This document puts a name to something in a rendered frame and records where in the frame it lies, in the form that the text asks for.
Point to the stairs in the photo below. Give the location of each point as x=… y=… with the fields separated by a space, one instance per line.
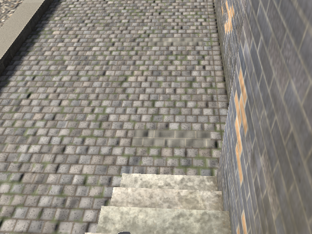
x=165 y=204

